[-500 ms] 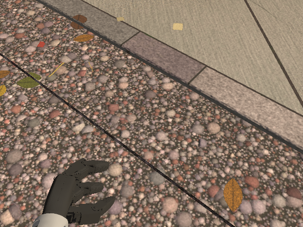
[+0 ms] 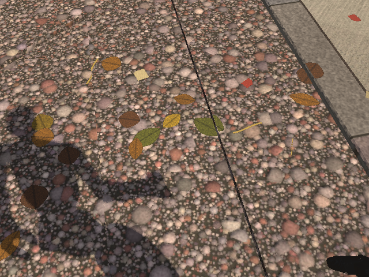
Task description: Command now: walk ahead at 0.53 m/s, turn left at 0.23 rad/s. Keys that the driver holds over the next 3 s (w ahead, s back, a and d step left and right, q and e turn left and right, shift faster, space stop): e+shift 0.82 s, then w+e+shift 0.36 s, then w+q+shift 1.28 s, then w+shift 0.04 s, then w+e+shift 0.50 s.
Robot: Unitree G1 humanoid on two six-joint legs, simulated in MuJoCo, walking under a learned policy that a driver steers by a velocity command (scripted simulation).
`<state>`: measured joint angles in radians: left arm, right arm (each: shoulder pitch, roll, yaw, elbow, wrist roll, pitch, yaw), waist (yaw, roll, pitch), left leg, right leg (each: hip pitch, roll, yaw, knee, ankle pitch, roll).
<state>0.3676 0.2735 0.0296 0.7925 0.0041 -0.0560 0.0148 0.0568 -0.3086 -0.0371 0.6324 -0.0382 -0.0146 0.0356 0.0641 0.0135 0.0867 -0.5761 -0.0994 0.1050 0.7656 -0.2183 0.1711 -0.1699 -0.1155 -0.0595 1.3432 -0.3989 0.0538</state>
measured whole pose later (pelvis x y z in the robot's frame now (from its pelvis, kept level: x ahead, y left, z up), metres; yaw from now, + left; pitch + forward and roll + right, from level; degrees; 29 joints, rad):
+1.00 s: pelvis +0.29 -0.02 +0.05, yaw -45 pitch +2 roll -1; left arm 0.19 0.33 0.11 0.66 0.04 0.06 -0.04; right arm 0.24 -0.31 -0.04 0.70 -0.03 0.00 -0.05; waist -0.01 -0.03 0.00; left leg -0.24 -0.03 -0.05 0.42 -0.23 0.02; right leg -0.59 0.18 0.14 1.03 -0.30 0.01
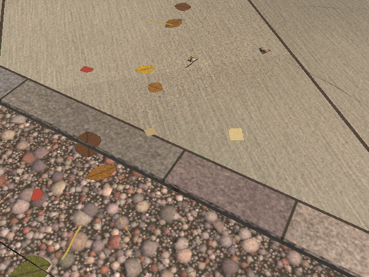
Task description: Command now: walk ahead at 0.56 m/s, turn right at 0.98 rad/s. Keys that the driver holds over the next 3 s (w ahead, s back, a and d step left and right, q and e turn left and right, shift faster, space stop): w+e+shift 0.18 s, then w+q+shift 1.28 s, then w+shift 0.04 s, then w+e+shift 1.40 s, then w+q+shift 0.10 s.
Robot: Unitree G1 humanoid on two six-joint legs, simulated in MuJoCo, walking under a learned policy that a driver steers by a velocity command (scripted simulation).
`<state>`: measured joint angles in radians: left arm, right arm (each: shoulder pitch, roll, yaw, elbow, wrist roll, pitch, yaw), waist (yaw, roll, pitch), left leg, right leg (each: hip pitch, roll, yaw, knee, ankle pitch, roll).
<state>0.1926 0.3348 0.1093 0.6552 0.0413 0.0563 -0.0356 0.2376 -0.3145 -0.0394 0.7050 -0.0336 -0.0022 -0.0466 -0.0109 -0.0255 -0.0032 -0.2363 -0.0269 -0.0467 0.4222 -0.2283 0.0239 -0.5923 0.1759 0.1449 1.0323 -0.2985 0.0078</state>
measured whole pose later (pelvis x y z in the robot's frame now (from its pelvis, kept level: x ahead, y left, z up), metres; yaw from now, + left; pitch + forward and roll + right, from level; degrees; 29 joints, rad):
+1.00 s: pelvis +0.64 -0.15 +0.01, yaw +15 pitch +0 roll +2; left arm 0.14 0.21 -0.01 0.69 0.05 -0.08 0.00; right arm 0.31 -0.32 -0.07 0.79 -0.03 0.00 0.00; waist -0.05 -0.01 0.06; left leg -0.39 -0.21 0.10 0.65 -0.64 0.21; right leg -0.44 -0.08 0.06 1.51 -0.39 0.03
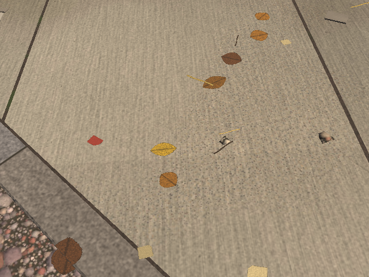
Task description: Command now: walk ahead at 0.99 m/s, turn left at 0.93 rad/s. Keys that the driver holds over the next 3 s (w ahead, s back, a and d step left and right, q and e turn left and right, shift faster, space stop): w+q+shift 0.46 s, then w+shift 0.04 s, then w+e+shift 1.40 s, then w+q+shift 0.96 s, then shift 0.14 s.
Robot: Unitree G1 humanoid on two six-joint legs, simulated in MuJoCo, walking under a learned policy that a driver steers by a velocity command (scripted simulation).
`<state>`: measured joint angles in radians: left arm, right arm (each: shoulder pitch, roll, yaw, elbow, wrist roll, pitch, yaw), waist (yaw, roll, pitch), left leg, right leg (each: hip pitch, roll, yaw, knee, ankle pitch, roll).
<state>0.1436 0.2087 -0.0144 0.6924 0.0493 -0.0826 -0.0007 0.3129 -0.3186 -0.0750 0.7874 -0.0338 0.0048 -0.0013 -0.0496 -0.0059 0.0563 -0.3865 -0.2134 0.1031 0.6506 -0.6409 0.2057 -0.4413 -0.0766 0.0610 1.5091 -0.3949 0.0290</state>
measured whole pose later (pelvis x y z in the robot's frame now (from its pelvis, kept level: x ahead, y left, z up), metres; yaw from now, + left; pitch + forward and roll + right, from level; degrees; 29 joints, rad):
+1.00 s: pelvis +0.81 +0.20 +0.03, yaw +18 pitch +1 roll +1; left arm 0.10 0.30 0.04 0.74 0.01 -0.02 -0.07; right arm 0.48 -0.28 -0.04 0.91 -0.01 -0.12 0.00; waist -0.04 -0.03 0.03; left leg 0.20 -0.07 0.25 0.18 -0.40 0.04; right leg -0.82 -0.09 -0.10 0.90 0.05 -0.11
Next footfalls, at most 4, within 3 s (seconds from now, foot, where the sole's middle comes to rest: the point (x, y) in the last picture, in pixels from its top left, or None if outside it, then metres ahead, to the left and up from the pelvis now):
0.24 right None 0.37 -0.17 -0.73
0.66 left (135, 226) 0.65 0.20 -0.73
1.10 right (128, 131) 1.11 0.25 -0.73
1.52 left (95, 76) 1.51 0.45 -0.73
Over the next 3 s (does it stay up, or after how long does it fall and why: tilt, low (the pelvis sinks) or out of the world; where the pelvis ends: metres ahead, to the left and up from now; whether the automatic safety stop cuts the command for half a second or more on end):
stays up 2.52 -0.17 0.04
